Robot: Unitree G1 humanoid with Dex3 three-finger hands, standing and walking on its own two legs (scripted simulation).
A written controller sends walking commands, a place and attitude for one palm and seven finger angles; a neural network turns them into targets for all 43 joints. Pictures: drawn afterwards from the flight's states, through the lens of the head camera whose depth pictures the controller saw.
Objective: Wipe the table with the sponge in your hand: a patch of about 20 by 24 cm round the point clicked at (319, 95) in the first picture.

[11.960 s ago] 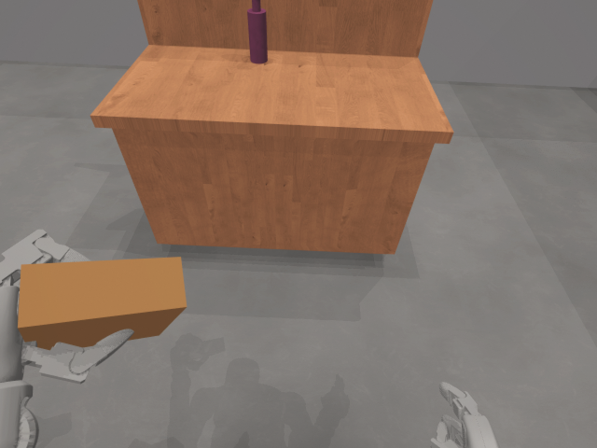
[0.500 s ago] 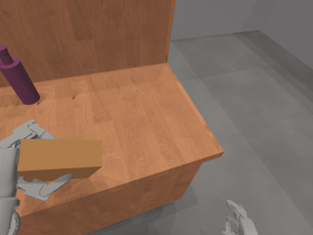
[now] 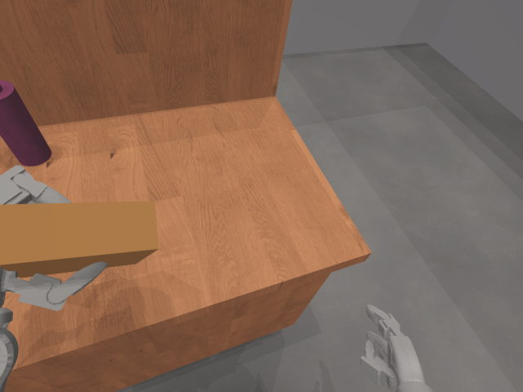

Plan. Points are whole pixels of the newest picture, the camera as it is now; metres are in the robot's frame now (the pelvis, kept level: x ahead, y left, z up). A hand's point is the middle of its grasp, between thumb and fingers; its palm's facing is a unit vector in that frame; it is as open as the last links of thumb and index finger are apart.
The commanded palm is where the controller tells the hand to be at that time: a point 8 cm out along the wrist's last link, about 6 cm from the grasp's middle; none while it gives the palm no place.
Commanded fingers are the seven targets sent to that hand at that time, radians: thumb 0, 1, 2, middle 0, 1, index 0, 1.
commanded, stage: shuffle to correct the standing spot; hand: left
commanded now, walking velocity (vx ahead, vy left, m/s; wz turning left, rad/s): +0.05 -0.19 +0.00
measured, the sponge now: (105, 239) +0.24 +0.22 +0.14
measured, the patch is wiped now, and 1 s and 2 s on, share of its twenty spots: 0.00 0.00 0.00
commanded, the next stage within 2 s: come to a stop and stand still in 0.36 s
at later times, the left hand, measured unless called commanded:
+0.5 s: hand (137, 241) +0.24 +0.18 +0.15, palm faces +0.33 -0.88 -0.33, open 9.4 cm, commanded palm +0.18 +0.22 +0.18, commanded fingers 0.00 0.10 1.30 -1.20 -1.60 -1.20 -1.60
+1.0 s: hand (95, 261) +0.21 +0.21 +0.16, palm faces +0.38 -0.86 -0.33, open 9.4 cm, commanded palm +0.16 +0.24 +0.18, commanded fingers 0.00 0.10 1.30 -1.20 -1.60 -1.20 -1.60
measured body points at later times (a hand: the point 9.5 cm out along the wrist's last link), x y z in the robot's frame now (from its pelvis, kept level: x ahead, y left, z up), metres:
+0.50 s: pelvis +0.01 -0.06 -0.01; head +0.03 -0.03 +0.44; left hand +0.21 +0.22 +0.17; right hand +0.16 -0.31 -0.08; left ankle +0.00 +0.08 -0.74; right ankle +0.02 -0.14 -0.74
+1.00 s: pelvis +0.00 -0.03 +0.00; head +0.01 -0.02 +0.45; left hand +0.18 +0.25 +0.17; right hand +0.19 -0.25 -0.06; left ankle +0.00 +0.08 -0.74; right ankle +0.02 -0.14 -0.74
